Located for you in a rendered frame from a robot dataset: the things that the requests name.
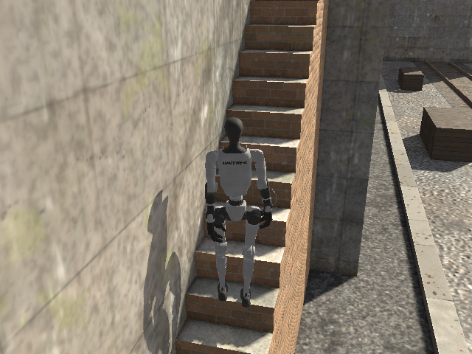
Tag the robot left forearm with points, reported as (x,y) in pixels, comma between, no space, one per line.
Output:
(210,205)

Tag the robot right upper arm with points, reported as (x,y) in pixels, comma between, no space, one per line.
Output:
(258,157)

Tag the robot right forearm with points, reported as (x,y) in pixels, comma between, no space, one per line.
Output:
(266,198)

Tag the robot left upper arm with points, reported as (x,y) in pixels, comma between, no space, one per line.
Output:
(210,166)

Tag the left robot hand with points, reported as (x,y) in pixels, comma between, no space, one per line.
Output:
(213,233)

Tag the left robot thigh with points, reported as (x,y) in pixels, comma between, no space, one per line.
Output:
(220,217)

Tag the robot right foot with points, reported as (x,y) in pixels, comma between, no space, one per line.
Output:
(245,300)

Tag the right robot hand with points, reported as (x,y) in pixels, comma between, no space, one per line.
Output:
(267,217)

